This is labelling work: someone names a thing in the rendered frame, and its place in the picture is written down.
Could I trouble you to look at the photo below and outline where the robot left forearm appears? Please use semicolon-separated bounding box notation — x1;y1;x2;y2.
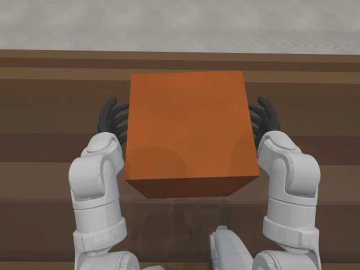
69;132;127;270

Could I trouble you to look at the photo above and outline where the robot right hand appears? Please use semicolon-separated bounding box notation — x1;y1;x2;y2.
248;97;281;150

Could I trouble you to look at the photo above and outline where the robot right shin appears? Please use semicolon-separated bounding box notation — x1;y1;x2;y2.
213;226;227;270

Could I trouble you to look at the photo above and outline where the robot right forearm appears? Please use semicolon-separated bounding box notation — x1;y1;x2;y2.
257;130;322;270

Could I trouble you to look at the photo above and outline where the left robot upper arm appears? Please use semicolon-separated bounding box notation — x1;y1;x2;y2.
79;251;140;270

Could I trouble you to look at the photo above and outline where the right robot thigh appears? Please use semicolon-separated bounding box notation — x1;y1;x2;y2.
210;229;254;270

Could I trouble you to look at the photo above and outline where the right robot upper arm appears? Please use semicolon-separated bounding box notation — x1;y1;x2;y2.
252;250;317;270

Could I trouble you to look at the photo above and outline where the carton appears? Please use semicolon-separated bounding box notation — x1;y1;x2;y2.
124;71;260;199

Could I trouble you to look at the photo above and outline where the robot left hand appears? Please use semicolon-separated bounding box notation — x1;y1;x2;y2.
97;97;129;146

